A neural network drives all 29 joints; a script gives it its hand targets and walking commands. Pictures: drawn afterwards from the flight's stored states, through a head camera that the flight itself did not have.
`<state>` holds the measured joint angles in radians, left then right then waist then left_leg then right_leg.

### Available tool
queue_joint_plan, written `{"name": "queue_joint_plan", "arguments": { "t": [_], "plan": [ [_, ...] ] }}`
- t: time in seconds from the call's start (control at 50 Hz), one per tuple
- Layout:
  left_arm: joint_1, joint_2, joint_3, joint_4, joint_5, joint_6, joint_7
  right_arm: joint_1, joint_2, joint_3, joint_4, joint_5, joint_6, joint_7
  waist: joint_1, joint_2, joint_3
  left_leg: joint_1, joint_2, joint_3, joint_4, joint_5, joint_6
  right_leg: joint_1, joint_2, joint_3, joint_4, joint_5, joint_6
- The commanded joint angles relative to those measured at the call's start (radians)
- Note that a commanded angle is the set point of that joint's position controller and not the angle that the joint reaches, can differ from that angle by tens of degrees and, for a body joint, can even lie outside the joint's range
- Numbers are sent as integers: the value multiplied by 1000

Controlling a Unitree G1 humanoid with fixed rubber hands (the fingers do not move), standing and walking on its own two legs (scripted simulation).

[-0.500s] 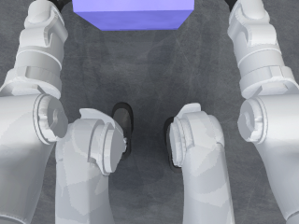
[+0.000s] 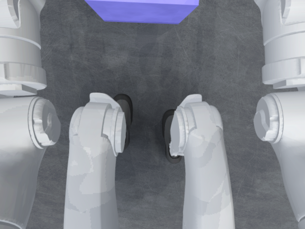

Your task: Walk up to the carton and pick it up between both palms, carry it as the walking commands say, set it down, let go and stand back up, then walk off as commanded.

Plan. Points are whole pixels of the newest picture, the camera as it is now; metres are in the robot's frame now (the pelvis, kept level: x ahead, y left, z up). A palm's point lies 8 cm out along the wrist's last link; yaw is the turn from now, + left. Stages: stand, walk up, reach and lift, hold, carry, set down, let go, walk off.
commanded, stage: set down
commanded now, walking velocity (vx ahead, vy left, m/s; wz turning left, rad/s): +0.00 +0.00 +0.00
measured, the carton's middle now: out of the picture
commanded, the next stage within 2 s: let go in 0.96 s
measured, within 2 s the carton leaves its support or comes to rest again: neither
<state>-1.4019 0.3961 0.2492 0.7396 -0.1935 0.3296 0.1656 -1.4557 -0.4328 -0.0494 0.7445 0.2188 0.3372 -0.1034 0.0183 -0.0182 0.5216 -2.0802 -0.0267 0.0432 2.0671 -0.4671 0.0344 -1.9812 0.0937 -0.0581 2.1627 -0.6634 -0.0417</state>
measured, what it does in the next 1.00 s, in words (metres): rises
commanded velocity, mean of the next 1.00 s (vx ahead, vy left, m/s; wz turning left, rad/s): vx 0.00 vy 0.00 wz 0.00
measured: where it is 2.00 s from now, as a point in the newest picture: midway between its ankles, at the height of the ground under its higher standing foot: (147, 138)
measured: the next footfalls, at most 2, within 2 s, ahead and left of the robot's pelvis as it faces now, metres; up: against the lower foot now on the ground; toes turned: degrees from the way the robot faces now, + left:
none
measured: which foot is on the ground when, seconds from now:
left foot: down 0.00-1.00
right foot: down 0.00-1.00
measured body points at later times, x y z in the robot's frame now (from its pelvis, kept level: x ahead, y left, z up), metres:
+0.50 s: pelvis -0.01 -0.01 +0.13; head +0.37 -0.01 +0.37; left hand +0.57 +0.21 +0.02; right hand +0.59 -0.18 +0.02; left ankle +0.15 +0.10 -0.37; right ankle +0.10 -0.10 -0.37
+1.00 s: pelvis +0.01 +0.01 +0.23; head +0.36 +0.01 +0.51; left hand +0.57 +0.24 +0.13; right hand +0.60 -0.19 +0.14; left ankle +0.15 +0.10 -0.37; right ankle +0.10 -0.09 -0.37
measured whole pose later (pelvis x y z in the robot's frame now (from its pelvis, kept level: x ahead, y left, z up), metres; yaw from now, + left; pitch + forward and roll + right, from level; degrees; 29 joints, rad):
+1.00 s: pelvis +0.01 +0.01 +0.23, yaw -1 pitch +32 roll +0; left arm -1.31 0.41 0.30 0.71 -0.11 0.39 0.06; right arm -1.42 -0.48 -0.06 0.82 0.18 0.39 0.02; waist 0.02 -0.02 0.36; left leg -1.48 -0.03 0.04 1.16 -0.24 0.03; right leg -1.43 0.11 0.06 1.25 -0.37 -0.01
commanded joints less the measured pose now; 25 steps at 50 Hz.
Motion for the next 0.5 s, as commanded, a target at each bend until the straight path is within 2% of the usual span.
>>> {"name": "queue_joint_plan", "arguments": {
  "t": [0.0, 0.02, 0.04, 0.06, 0.08, 0.1, 0.12, 0.14, 0.16, 0.18, 0.2, 0.22, 0.24, 0.26, 0.28, 0.3, 0.32, 0.34, 0.36, 0.38, 0.4, 0.42, 0.44, 0.46, 0.48],
  "plan": [
    [-247, 188, -4, -245, 47, 38, 11, -263, -210, -118, -161, 10, 36, 26, 57, 140, -1983, 1150, -15, -47, -280, 253, -33, 397, -12, 53, -410, 187, -3],
    [-249, 175, 4, -244, 37, 28, 11, -289, -222, -130, -153, -6, 27, 29, 61, 111, -1997, 1121, -24, -39, -266, 323, -36, 421, -8, 46, -408, 235, -9],
    [-248, 149, 7, -206, 41, 30, 0, -250, -190, -105, -106, 11, 23, 33, 59, 112, -1992, 1093, -19, -36, -289, 290, -35, 432, -19, 71, -435, 234, -13],
    [-229, 157, 33, -252, 49, 31, 3, -250, -258, -150, -137, -42, 21, 27, 51, 93, -2078, 1114, -25, -33, -297, 320, -41, 500, -11, 75, -442, 285, -10],
    [-209, 178, 22, -338, 39, 32, 2, -204, -205, -117, -236, 6, 27, 32, 79, 123, -2195, 1235, -30, -38, -331, 384, -37, 558, -13, 54, -440, 329, -1],
    [-210, 181, 22, -289, 38, 37, 4, -210, -247, -149, -148, -20, 28, 27, 49, 120, -2177, 1268, -29, -48, -303, 443, -39, 456, -2, 51, -467, 306, -10],
    [-205, 189, 36, -240, 42, 42, -2, -243, -224, -117, -190, 6, 36, 33, 84, 109, -2136, 1278, -31, -39, -312, 421, -31, 433, -10, 60, -501, 274, -5],
    [-231, 218, 50, -331, 50, 45, 2, -250, -216, -111, -221, 11, 38, 34, 79, 73, -2206, 1276, -37, -39, -342, 426, -28, 523, -4, 55, -523, 305, 2],
    [-194, 192, 28, -301, 27, 61, -9, -262, -252, -130, -298, 4, 38, 33, 53, 83, -2238, 1261, -35, -32, -358, 403, -31, 590, -8, 57, -541, 315, 3],
    [-210, 203, 28, -395, 1, 68, -10, -314, -236, -98, -401, 25, 59, 21, 80, 39, -2385, 1305, -52, -24, -388, 453, -20, 733, -1, 65, -564, 390, 9],
    [-202, 220, 50, -309, 16, 89, -11, -278, -220, -108, -293, 33, 80, 20, 98, 49, -2317, 1281, -46, -23, -401, 431, -18, 662, -5, 61, -566, 341, 13],
    [-196, 186, 23, -393, -4, 100, -7, -288, -300, -147, -369, -20, 82, 18, 43, 38, -2367, 1298, -45, -31, -424, 418, -28, 716, 0, 49, -572, 365, 13],
    [-189, 247, 66, -353, 10, 108, -15, -296, -250, -90, -333, 31, 103, 24, 125, 8, -2324, 1260, -48, -12, -444, 384, -17, 760, -19, 71, -602, 327, 19],
    [-156, 201, 50, -328, 3, 117, -12, -254, -242, -105, -282, -18, 116, 16, 83, -30, -2284, 1240, -49, -20, -486, 360, -14, 762, -10, 61, -626, 304, 26],
    [-131, 238, 84, -288, 37, 116, -19, -224, -225, -117, -218, -13, 116, 28, 120, -3, -2190, 1189, -48, -25, -504, 337, -12, 739, -12, 67, -630, 295, 17],
    [-119, 245, 105, -293, 66, 109, -20, -244, -202, -114, -239, 4, 121, 37, 134, -12, -2217, 1223, -49, -25, -515, 378, -10, 744, -3, 64, -639, 337, 21],
    [-128, 207, 76, -325, 43, 111, -21, -232, -191, -86, -253, 13, 122, 40, 132, -16, -2248, 1241, -52, -14, -548, 362, -10, 806, -9, 71, -668, 336, 23],
    [-165, 255, 98, -319, 58, 106, -35, -256, -205, -126, -249, 7, 122, 35, 124, -7, -2218, 1208, -49, -10, -537, 347, -11, 803, -11, 79, -676, 327, 23],
    [-151, 249, 104, -323, 47, 117, -39, -231, -209, -126, -291, -8, 127, 31, 106, -32, -2268, 1285, -49, -18, -552, 397, -13, 824, -8, 70, -699, 359, 28],
    [-161, 238, 85, -386, 38, 114, -42, -187, -218, -91, -256, -11, 130, 28, 95, -38, -2320, 1280, -58, 1, -577, 419, -17, 920, -14, 95, -745, 400, 18],
    [-150, 226, 89, -367, 40, 116, -48, -208, -256, -130, -283, -45, 128, 20, 85, -26, -2298, 1262, -53, 1, -572, 425, -20, 886, -17, 99, -749, 412, 26],
    [-138, 273, 116, -382, 52, 109, -49, -220, -231, -110, -318, -18, 130, 20, 130, -45, -2303, 1298, -58, 5, -593, 453, -15, 906, -17, 101, -769, 406, 31],
    [-147, 247, 94, -369, 35, 109, -55, -208, -219, -127, -298, -21, 124, 16, 95, -41, -2287, 1266, -54, -9, -608, 462, -12, 929, -17, 96, -771, 459, 29],
    [-129, 267, 106, -393, 41, 112, -60, -255, -238, -111, -374, -19, 128, 21, 125, -66, -2355, 1292, -58, -9, -613, 488, -11, 990, -11, 96, -766, 510, 34],
    [-105, 273, 106, -347, 35, 117, -62, -243, -201, -57, -354, 9, 135, 17, 153, -81, -2433, 1299, -60, 6, -619, 474, -3, 1064, -17, 118, -786, 480, 36]
  ]
}}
